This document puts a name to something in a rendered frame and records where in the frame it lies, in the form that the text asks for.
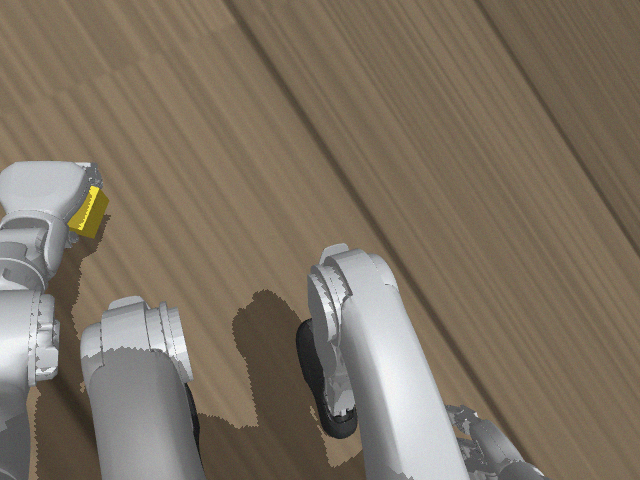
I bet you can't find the right robot hand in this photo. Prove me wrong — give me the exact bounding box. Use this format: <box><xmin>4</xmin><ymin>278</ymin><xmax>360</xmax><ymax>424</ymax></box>
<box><xmin>444</xmin><ymin>405</ymin><xmax>525</xmax><ymax>480</ymax></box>

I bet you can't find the left robot foot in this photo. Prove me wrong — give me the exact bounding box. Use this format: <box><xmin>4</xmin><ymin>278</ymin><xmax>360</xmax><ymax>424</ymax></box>
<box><xmin>185</xmin><ymin>383</ymin><xmax>205</xmax><ymax>474</ymax></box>

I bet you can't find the left robot hand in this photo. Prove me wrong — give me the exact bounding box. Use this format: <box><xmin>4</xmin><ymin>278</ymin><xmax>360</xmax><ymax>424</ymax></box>
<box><xmin>0</xmin><ymin>161</ymin><xmax>103</xmax><ymax>248</ymax></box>

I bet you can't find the cube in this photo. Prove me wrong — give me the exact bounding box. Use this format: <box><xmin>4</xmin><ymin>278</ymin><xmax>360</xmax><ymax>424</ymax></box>
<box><xmin>67</xmin><ymin>186</ymin><xmax>109</xmax><ymax>239</ymax></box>

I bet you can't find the right robot arm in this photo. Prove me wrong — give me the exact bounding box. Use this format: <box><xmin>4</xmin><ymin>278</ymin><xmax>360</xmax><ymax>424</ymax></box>
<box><xmin>498</xmin><ymin>462</ymin><xmax>552</xmax><ymax>480</ymax></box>

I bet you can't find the left robot arm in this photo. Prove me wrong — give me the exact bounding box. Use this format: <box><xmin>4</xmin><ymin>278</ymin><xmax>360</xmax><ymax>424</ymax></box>
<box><xmin>0</xmin><ymin>210</ymin><xmax>68</xmax><ymax>480</ymax></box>

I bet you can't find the right robot foot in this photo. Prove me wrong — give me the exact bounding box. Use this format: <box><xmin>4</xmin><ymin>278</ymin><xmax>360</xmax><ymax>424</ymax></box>
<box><xmin>296</xmin><ymin>318</ymin><xmax>358</xmax><ymax>439</ymax></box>

